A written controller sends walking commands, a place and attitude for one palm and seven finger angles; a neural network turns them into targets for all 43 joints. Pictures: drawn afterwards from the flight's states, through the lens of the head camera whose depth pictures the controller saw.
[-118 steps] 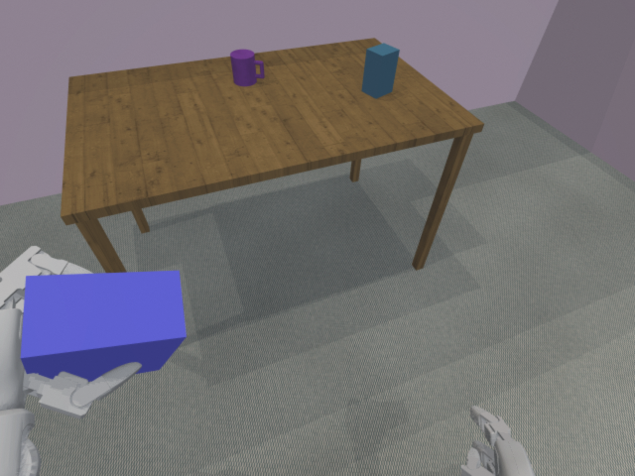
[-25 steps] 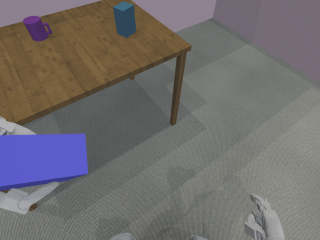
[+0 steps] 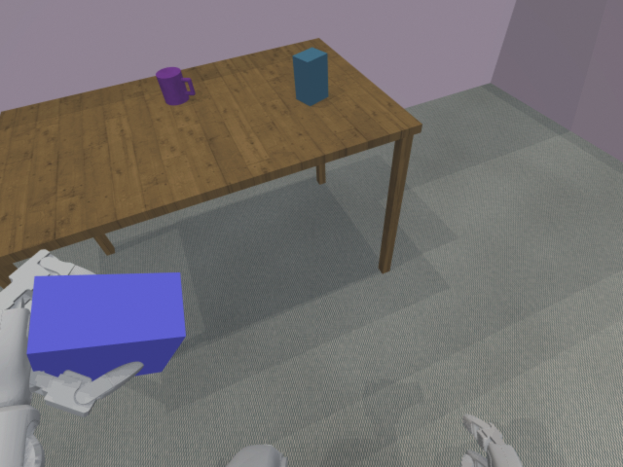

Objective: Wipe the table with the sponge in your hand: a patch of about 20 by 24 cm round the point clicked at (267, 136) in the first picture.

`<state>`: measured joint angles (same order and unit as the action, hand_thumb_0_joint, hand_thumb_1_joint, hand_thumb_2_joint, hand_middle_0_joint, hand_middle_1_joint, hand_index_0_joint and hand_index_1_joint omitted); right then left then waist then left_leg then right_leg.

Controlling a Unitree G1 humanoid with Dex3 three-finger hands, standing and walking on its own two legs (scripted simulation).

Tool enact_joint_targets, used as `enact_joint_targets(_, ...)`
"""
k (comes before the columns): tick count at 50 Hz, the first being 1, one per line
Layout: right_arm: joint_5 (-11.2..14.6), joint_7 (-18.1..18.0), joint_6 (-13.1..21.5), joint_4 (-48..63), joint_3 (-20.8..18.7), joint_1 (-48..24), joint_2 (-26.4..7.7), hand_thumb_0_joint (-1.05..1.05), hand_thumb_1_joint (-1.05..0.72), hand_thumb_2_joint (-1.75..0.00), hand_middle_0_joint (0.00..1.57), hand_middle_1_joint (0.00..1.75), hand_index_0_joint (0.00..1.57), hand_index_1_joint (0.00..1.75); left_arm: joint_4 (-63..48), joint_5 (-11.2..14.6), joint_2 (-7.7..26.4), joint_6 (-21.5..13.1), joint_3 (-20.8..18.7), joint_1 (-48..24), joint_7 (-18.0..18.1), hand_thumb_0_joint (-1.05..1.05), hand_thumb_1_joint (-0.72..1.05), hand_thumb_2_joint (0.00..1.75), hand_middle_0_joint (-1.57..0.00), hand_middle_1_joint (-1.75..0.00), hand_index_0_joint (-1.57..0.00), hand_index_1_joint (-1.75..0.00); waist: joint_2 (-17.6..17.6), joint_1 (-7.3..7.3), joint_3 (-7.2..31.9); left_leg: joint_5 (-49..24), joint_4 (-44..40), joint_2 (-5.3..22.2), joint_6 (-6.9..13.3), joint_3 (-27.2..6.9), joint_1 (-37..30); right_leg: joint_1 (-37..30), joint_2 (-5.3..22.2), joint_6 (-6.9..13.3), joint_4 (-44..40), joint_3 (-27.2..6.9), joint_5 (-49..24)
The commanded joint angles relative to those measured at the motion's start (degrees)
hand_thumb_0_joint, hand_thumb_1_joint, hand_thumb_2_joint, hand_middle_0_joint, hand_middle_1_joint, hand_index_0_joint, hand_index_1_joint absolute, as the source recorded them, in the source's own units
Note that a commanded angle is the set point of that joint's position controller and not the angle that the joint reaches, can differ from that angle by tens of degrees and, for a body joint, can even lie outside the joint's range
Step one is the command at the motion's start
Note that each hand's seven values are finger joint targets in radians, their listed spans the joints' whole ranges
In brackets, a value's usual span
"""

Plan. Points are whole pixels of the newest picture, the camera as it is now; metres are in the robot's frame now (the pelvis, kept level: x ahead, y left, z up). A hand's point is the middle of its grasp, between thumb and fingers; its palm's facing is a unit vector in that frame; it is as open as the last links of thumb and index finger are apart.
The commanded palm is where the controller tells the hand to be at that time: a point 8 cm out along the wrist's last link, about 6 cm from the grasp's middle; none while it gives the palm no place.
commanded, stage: take the last steps up to it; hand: left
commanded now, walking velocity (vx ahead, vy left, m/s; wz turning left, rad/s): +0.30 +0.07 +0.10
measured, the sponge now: (129, 330) +0.22 +0.20 +0.14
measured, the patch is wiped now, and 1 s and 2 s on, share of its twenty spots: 0.00 0.00 0.00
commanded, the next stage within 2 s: come to a stop and stand still in 1.96 s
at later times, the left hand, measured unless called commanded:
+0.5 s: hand (79, 300) +0.23 +0.24 +0.17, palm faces +0.42 -0.79 -0.44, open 10.6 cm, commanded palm +0.19 +0.28 +0.18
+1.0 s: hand (110, 229) +0.32 +0.25 +0.18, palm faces +0.43 -0.79 -0.44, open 10.6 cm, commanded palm +0.27 +0.29 +0.18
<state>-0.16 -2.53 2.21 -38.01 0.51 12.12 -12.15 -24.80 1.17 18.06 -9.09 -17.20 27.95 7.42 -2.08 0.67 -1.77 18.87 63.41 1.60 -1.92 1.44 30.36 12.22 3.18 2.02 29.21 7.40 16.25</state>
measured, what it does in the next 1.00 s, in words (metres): walks ahead: left foot, then right foot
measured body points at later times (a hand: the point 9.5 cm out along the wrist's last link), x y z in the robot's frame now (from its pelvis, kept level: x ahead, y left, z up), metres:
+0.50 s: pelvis +0.03 +0.00 +0.00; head +0.03 -0.01 +0.45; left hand +0.20 +0.28 +0.20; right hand +0.19 -0.20 -0.10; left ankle -0.02 +0.14 -0.74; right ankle +0.09 -0.10 -0.71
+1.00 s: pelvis +0.13 +0.00 -0.01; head +0.15 +0.01 +0.44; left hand +0.29 +0.29 +0.20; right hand +0.29 -0.27 -0.08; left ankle +0.15 +0.12 -0.74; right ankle +0.11 -0.10 -0.74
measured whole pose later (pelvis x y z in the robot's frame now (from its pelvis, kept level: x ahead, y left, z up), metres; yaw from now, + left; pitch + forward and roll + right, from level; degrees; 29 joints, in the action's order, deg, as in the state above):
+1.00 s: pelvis +0.13 +0.00 -0.01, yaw +3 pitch +1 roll +1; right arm -0.4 -3.8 3.5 -33.7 -3.5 13.6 -15.3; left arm -33.3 0.8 22.1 -13.1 -21.5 30.1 9.8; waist 1.7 0.1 -2.3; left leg 15.1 30.1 3.8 0.3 8.3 16.9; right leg 12.6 3.8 1.1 30.7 9.9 18.4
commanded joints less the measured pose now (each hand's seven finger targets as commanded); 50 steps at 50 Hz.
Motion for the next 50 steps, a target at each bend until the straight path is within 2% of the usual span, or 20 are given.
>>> enact_joint_targets(1, -0.11, -1.38, 3.22, 9.89, -2.46, -6.76, -4.67, 0.0, -0.9, -0.9, 0.2, 0.3, 0.2, 0.3, -13.19, -0.06, 13.67, -6.5, -9.84, -7.0, 2.36, 0.0, 0.1, 1.3, -1.2, -1.6, -1.2, -1.6, 9.46, -0.35, 5.43, -0.27, -9.62, 2.35, 0.53, 2.43, 1.8, -6.86, 14.54, 4.85, -13.8, -10.1, -12.49)
enact_joint_targets(6, -0.09, -1.7, 4.46, 11.9, -3.55, -5.25, -4.65, 0.0, -0.9, -0.9, 0.2, 0.3, 0.2, 0.3, -15.7, 0.1, 13.2, -6.13, -10.37, -3.46, 3.86, 0.0, 0.1, 1.3, -1.2, -1.6, -1.2, -1.6, 11.32, 1.71, 8.44, 3.78, -25.85, 1.01, 2.16, 6.52, -4.53, -11.11, 15.69, 7.19, -12.98, -14.83, -6.44)
enact_joint_targets(10, -0.06, -2.5, 4.53, 12.05, -4.07, -2.49, -5.58, 0.0, -0.9, -0.9, 0.2, 0.3, 0.2, 0.3, -16.98, 0.49, 11.49, -5.87, -8.94, -5.48, 4.73, 0.0, 0.1, 1.3, -1.2, -1.6, -1.2, -1.6, 5.93, -0.7, 10.13, -1.36, -40.52, 0.68, 2.85, 7.59, -20.71, -4.3, 9.94, 3.0, -4.6, -9.92, 2.96)
enact_joint_targets(11, 0.07, -2.8, 4.52, 12.14, -4.33, -1.76, -6.63, 0.0, -0.9, -0.9, 0.2, 0.3, 0.2, 0.3, -17.38, 0.54, 11.1, -6.19, -8.53, -6.42, 4.78, 0.0, 0.1, 1.3, -1.2, -1.6, -1.2, -1.6, -1.06, -1.6, 9.89, -1.52, -43.65, 5.0, 5.08, 0.87, -26.77, 2.63, 6.32, 0.74, 3.85, -7.25, 4.11)
enact_joint_targets(12, 0.3, -2.74, 4.49, 12.76, -4.63, -2.48, -7.95, 0.0, -0.9, -0.9, 0.2, 0.3, 0.2, 0.3, -17.72, 0.45, 9.7, -6.73, -7.35, -6.21, 4.65, 0.0, 0.1, 1.3, -1.2, -1.6, -1.2, -1.6, -14.11, -1.45, 8.68, -4.89, -44.88, 15.64, 9.36, -13.6, -33.91, 15.67, 0.46, -2.18, 15.08, -1.4, 9.92)
enact_joint_targets(13, 0.59, -2.16, 4.79, 12.61, -3.9, -2.16, -6.77, 0.0, -0.9, -0.9, 0.2, 0.3, 0.2, 0.3, -17.98, -0.38, 10.89, -7.19, -7.34, -7.09, 4.71, 0.0, 0.1, 1.3, -1.2, -1.6, -1.2, -1.6, -14.31, -1.51, 6.45, -14.96, -47.72, 21.95, 14.16, -23.07, -35.3, 23.49, -1.41, -2.62, 25.73, -1.38, 18.21)
enact_joint_targets(14, 0.54, -1.92, 5.11, 11.29, -3.88, -2.97, -6.61, 0.0, -0.9, -0.9, 0.2, 0.3, 0.2, 0.3, -14.99, -1.03, 12.86, -7.39, -8.48, -7.82, 4.03, 0.0, 0.1, 1.3, -1.2, -1.6, -1.2, -1.6, -10.4, -1.3, 4.1, -13.0, -49.11, 22.81, 15.26, -22.34, -31.22, 26.41, 0.04, -2.47, 31.95, -4.36, 16.56)
enact_joint_targets(16, 0.32, -1.69, 5.57, 10.06, -3.77, -2.95, -6.34, 0.0, -0.9, -0.9, 0.2, 0.3, 0.2, 0.3, -16.2, -1.16, 12.89, -6.68, -8.13, -8.17, 3.12, 0.0, 0.1, 1.3, -1.2, -1.6, -1.2, -1.6, -12.27, -1.45, 1.82, -10.75, -48.25, 20.51, 15.44, -16.83, -27.2, 27.13, 2.69, -3.22, 32.9, -5.3, 11.17)
enact_joint_targets(19, 0.62, -1.13, 6.75, 9.8, -3.66, -3.15, -6.12, 0.0, -0.9, -0.9, 0.2, 0.3, 0.2, 0.3, -18.1, -1.15, 10.47, -6.64, -6.37, -6.97, 2.58, 0.0, 0.1, 1.3, -1.2, -1.6, -1.2, -1.6, -12.29, -0.41, 1.12, -10.49, -47.79, 15.28, 11.86, -4.63, -21.04, 19.35, 2.12, -3.66, 24.68, -1.66, 5.97)
enact_joint_targets(23, 0.04, -1.26, 7.07, 9.84, -2.85, -4.12, -5.99, 0.0, -0.9, -0.9, 0.2, 0.3, 0.2, 0.3, -15.2, -0.63, 11.53, -6.06, -7.94, -7.43, 2.25, 0.0, 0.1, 1.3, -1.2, -1.6, -1.2, -1.6, -11.5, -0.69, 0.2, -7.31, -47.65, 14.82, 9.9, -1.46, -14.98, 8.33, -0.29, -4.33, 12.36, 2.59, 3.77)
enact_joint_targets(26, 0.18, -1.69, 6.04, 9.38, -2.86, -4.69, -5.39, 0.0, -0.9, -0.9, 0.2, 0.3, 0.2, 0.3, -10.65, -0.49, 12.08, -5.37, -9.2, -8.31, 2.32, 0.0, 0.1, 1.3, -1.2, -1.6, -1.2, -1.6, -4.33, 0.34, 3.96, -2.43, -33.72, 11.66, 7.36, 2.61, -11.3, -5.91, -1.99, -3.62, 0.52, 3.98, 0.07)
enact_joint_targets(27, 0.32, -1.63, 5.54, 9.25, -2.95, -4.49, -4.63, 0.0, -0.9, -0.9, 0.2, 0.3, 0.2, 0.3, -9.07, -0.81, 12.28, -4.85, -9.2, -7.8, 2.23, 0.0, 0.1, 1.3, -1.2, -1.6, -1.2, -1.6, 4.26, 0.54, 5.57, 0.64, -20.27, 7.56, 5.88, 6.35, -7.55, -9.4, 2.93, -1.13, -4.21, -3.44, 2.43)
enact_joint_targets(28, 0.51, -1.45, 5.01, 10.07, -2.94, -5.64, -3.27, 0.0, -0.9, -0.9, 0.2, 0.3, 0.2, 0.3, -8.99, -0.9, 14.31, -4.58, -10.0, -8.47, 2.19, 0.0, 0.1, 1.3, -1.2, -1.6, -1.2, -1.6, 21.09, 0.58, 6.14, 11.27, -2.37, 0.59, 3.3, 7.54, 4.88, -13.8, 16.45, 4.95, -12.16, -28.68, 5.15)
enact_joint_targets(29, 0.32, -1.34, 5.09, 10.72, -2.94, -7.64, -4.64, 0.0, -0.9, -0.9, 0.2, 0.3, 0.2, 0.3, -9.15, -0.11, 16.16, -4.8, -12.36, -8.7, 2.36, 0.0, 0.1, 1.3, -1.2, -1.6, -1.2, -1.6, 20.75, 1.31, 5.83, 12.88, 7.71, 0.11, 2.4, 0.15, 8.99, -12.04, 22.92, 7.53, -16.9, -38.57, 4.66)
enact_joint_targets(31, 0.2, -0.72, 4.64, 9.12, -3.41, -5.77, -4.73, 0.0, -0.9, -0.9, 0.2, 0.3, 0.2, 0.3, -8.33, 0.27, 14.8, -5.91, -12.0, -7.33, 1.29, 0.0, 0.1, 1.3, -1.2, -1.6, -1.2, -1.6, 12.93, -0.11, 4.65, 5.03, 11.89, 3.22, 1.37, -3.61, 7.26, -5.6, 20.67, 6.83, -17.73, -34.03, 13.99)
enact_joint_targets(35, 0.09, -0.13, 2.71, 8.89, -2.64, -7.19, -4.66, 0.0, -0.9, -0.9, 0.2, 0.3, 0.2, 0.3, -14.94, 0.02, 14.15, -7.68, -11.95, -4.81, 1.19, 0.0, 0.1, 1.3, -1.2, -1.6, -1.2, -1.6, 7.73, -0.91, 7.27, -1.87, 7.91, 4.43, -0.1, -1.07, 6.9, -6.14, 16.46, 5.75, -14.51, -15.48, -5.43)
enact_joint_targets(41, -0.39, -0.46, 4.04, 11.27, -3.44, -5.57, -4.64, 0.0, -0.9, -0.9, 0.2, 0.3, 0.2, 0.3, -20.52, 0.16, 14.83, -7.86, -13.0, -0.3, 3.2, 0.0, 0.1, 1.3, -1.2, -1.6, -1.2, -1.6, 6.79, 0.71, 9.61, -1.44, -17.92, 3.43, 1.01, 4.92, -0.61, -9.23, 15.84, 7.18, -12.64, -11.91, -11.78)
enact_joint_targets(47, 0.04, -1.5, 4.03, 12.1, -4.3, -3.06, -5.1, 0.0, -0.9, -0.9, 0.2, 0.3, 0.2, 0.3, -15.61, 0.57, 12.08, -6.2, -11.45, -0.16, 4.4, 0.0, 0.1, 1.3, -1.2, -1.6, -1.2, -1.6, 8.32, -0.26, 8.06, -4.22, -33.54, 1.37, 1.85, 8.21, -13.21, -5.4, 13.81, 5.13, -8.99, -10.0, -1.35)
enact_joint_targets(49, 0.24, -2.23, 3.76, 12.42, -4.6, -2.39, -5.84, 0.0, -0.9, -0.9, 0.2, 0.3, 0.2, 0.3, -16.02, 0.47, 11.69, -6.56, -10.34, -3.36, 4.28, 0.0, 0.1, 1.3, -1.2, -1.6, -1.2, -1.6, 3.34, -1.05, 7.67, -5.38, -39.62, 2.48, 2.86, 7.34, -21.69, -1.1, 9.54, 2.16, -0.82, -6.85, -1.2)
enact_joint_targets(50, 0.44, -2.41, 3.74, 12.73, -4.92, -2.15, -7.1, 0.0, -0.9, -0.9, 0.2, 0.3, 0.2, 0.3, -17.18, 0.48, 11.01, -6.94, -9.5, -5.4, 4.2, 0.0, 0.1, 1.3, -1.2, -1.6, -1.2, -1.6, -4.89, -1.82, 8.14, -5.22, -43.3, 7.98, 5.84, -1.71, -26.64, 4.79, 5.33, -0.06, 9.19, -3.93, 0.03)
